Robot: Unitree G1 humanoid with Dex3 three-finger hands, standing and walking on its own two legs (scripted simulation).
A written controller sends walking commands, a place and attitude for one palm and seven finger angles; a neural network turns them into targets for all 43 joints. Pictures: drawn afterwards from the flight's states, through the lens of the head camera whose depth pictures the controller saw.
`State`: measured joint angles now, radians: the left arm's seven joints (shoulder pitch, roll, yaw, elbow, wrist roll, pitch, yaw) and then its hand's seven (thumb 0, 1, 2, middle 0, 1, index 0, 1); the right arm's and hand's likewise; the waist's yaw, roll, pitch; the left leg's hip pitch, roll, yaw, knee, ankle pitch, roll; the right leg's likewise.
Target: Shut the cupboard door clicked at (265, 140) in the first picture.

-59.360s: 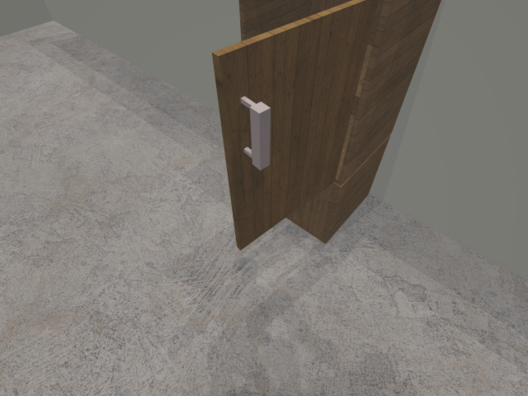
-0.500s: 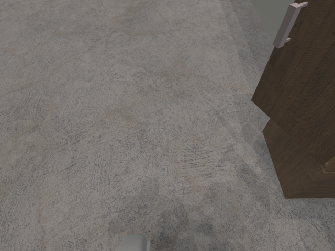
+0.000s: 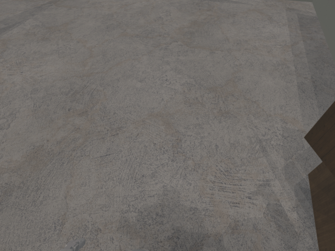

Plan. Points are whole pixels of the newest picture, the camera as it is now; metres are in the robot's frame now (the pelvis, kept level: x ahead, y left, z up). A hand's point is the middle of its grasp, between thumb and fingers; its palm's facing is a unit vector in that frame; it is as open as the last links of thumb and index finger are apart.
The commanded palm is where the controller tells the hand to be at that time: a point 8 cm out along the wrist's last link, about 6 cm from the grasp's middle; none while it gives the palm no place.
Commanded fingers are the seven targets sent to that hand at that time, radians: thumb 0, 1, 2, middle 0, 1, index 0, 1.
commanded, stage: walk to a spot facing it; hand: left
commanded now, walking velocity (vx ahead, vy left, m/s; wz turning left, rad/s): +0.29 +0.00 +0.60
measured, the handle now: out of the picture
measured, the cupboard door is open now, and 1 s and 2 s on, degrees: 28 28 28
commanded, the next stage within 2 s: turn to face it in 0.48 s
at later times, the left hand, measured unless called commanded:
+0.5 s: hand out of the picture +0.07 +0.26 -0.19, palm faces +0.34 -0.91 -0.22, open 7.4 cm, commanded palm none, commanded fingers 0.00 0.90 0.90 -0.20 -0.30 -0.20 -0.30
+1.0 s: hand (88, 188) +0.32 +0.28 -0.16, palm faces +0.24 -0.95 -0.22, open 7.3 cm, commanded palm none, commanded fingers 0.00 0.90 0.90 -0.20 -0.30 -0.20 -0.30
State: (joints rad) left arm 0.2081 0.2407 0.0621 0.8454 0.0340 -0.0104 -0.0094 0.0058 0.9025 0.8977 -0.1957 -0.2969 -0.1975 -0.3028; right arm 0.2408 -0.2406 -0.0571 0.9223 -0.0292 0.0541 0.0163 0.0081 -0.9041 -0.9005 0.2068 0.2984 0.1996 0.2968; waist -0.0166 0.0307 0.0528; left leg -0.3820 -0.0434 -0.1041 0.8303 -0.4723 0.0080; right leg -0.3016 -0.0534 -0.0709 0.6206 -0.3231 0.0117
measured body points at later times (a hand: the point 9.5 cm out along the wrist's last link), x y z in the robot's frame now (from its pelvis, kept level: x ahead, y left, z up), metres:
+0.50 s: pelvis +0.14 +0.07 -0.01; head +0.19 +0.11 +0.43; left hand +0.05 +0.31 -0.17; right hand +0.34 -0.14 -0.13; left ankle +0.18 +0.16 -0.73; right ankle +0.09 -0.10 -0.64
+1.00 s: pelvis +0.29 +0.09 +0.01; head +0.35 +0.09 +0.46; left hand +0.31 +0.33 -0.14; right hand +0.39 -0.13 -0.15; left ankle +0.22 +0.19 -0.66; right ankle +0.36 +0.00 -0.73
